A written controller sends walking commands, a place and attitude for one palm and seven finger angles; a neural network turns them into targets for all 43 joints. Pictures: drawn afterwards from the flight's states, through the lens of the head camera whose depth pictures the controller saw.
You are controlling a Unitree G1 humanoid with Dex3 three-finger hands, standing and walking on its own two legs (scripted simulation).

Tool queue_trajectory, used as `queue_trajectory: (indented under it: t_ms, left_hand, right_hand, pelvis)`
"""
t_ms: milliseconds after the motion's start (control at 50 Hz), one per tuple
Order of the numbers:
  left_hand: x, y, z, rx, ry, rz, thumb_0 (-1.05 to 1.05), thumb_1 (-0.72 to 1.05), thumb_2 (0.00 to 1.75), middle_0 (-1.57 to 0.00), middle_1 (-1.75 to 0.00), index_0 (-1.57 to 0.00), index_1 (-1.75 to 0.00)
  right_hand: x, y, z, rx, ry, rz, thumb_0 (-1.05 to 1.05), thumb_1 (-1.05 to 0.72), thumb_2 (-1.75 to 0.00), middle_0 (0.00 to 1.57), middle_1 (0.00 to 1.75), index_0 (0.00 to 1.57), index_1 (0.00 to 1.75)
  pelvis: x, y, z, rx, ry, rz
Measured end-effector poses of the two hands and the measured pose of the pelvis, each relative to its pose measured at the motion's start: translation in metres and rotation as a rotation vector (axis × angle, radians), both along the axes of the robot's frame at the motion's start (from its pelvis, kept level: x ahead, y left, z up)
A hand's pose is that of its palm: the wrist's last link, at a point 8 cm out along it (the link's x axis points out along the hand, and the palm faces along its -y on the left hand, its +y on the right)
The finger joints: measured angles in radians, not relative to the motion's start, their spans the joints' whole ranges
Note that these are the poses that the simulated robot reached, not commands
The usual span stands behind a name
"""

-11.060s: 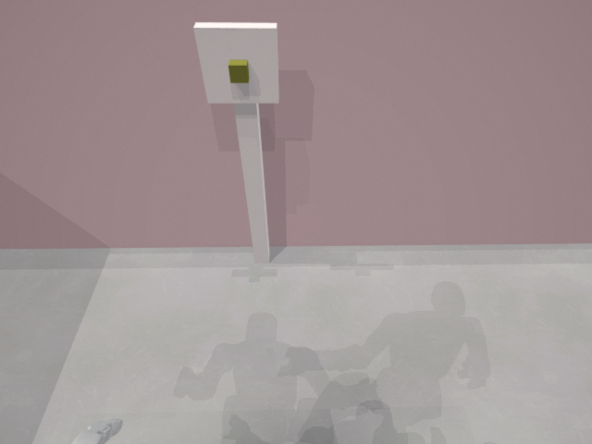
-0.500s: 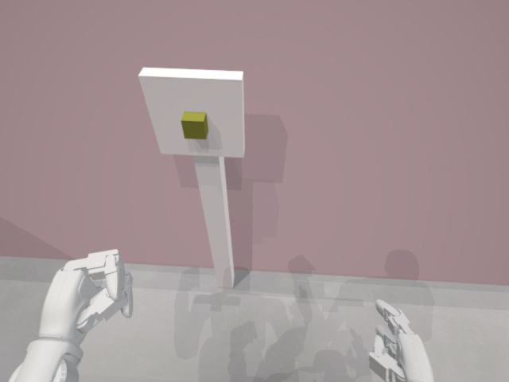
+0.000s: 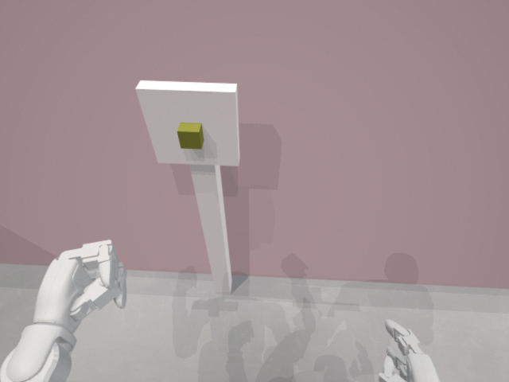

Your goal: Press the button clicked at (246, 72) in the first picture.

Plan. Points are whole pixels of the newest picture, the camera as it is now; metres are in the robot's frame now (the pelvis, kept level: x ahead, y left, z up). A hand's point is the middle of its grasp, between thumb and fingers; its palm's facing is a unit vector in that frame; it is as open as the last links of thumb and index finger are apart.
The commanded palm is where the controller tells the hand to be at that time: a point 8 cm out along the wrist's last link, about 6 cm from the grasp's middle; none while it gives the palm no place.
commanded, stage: raise the hand and make a fist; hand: left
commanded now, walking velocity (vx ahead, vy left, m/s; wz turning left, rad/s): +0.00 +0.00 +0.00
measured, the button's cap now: (191, 134) +0.54 +0.16 +0.10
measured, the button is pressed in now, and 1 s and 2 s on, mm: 0 0 0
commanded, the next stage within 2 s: aim a knuckle at the button in 0.18 s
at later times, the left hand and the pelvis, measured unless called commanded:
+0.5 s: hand (140, 270) +0.25 +0.18 +0.08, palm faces +0.02 -1.00 -0.02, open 3.1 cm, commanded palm +0.24 +0.24 +0.09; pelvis -0.01 -0.02 +0.00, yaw +1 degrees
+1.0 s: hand (178, 220) +0.35 +0.15 +0.07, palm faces +0.00 -1.00 -0.01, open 3.1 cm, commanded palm +0.33 +0.20 +0.08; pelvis +0.00 -0.01 +0.00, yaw -1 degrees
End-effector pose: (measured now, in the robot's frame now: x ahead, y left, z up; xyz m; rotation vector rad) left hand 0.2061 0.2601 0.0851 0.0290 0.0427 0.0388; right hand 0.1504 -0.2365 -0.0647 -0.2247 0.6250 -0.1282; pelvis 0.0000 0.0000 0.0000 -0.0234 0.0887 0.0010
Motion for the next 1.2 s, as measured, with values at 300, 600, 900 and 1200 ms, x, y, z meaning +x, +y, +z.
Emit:
queue_trajectory:
  t_ms: [300, 600, 900, 1200]
  left_hand:
    - [-0.009, -0.015, 0.002, 0.012, -0.017, 0.001, 0.02, 0.9, 0.9, -1.3, -1.5, -1.3, -1.5]
    - [0.056, -0.034, -0.006, -0.013, -0.027, -0.049, 0.01, 0.9, 0.9, -1.31, -1.5, -1.31, -1.5]
    - [0.101, -0.041, -0.018, -0.028, -0.012, -0.023, 0.01, 0.91, 0.9, -1.3, -1.5, -1.3, -1.5]
    - [0.162, -0.07, -0.02, -0.026, -0.004, -0.034, 0.01, 0.9, 0.9, -1.3, -1.5, -1.3, -1.5]
  right_hand:
    - [0.005, -0.008, -0.002, 0.021, -0.02, 0.016, 0.01, -0.9, -0.9, 0.2, 0.3, 0.2, 0.3]
    - [-0.008, -0.022, -0.014, 0.003, 0.052, -0.02, 0.01, -0.9, -0.9, 0.2, 0.3, 0.2, 0.3]
    - [-0.028, -0.028, -0.025, 0.002, 0.177, -0.071, 0.01, -0.9, -0.9, 0.2, 0.3, 0.2, 0.3]
    - [-0.056, -0.018, -0.04, 0.032, 0.293, -0.103, 0.01, -0.9, -0.9, 0.2, 0.3, 0.2, 0.3]
  pelvis:
    - [-0.004, -0.014, 0.0, 0.007, -0.007, 0.007]
    - [-0.008, -0.02, -0.002, 0.012, 0.011, 0.005]
    - [0.001, -0.012, -0.002, 0.017, 0.039, -0.014]
    - [-0.004, -0.008, -0.006, 0.018, 0.075, -0.025]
